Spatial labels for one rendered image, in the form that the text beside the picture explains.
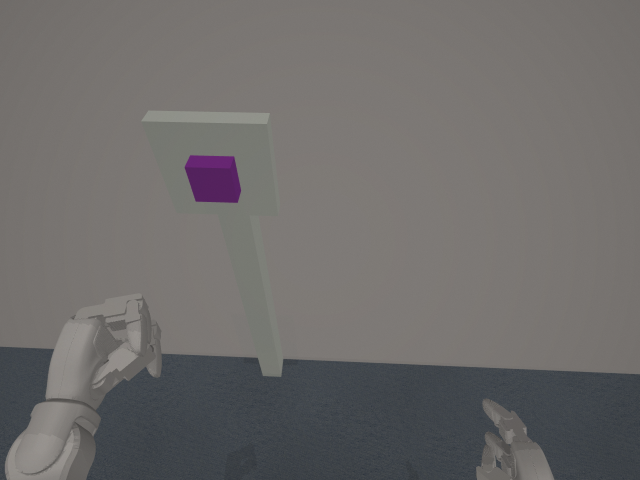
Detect robot left hand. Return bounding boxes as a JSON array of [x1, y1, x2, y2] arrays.
[[45, 293, 162, 410]]

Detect robot left forearm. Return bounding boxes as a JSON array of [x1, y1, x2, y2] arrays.
[[5, 399, 101, 480]]

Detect robot right hand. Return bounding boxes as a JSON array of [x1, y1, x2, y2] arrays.
[[476, 398, 554, 480]]

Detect button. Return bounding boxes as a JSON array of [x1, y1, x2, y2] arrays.
[[185, 155, 241, 203]]

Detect panel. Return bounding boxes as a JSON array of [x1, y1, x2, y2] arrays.
[[141, 111, 283, 377]]

